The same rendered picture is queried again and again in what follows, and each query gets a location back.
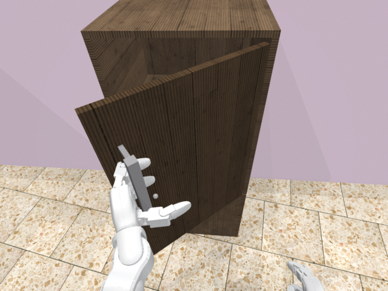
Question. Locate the handle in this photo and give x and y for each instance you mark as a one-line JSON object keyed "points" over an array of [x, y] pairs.
{"points": [[136, 177]]}

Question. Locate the cupboard door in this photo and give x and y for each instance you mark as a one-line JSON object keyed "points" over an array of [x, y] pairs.
{"points": [[196, 127]]}

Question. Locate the left robot forearm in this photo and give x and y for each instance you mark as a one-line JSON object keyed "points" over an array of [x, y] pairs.
{"points": [[132, 261]]}

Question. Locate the left robot hand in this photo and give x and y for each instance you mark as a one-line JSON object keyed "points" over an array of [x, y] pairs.
{"points": [[123, 205]]}

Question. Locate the right robot hand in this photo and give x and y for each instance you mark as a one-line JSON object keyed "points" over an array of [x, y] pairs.
{"points": [[304, 274]]}

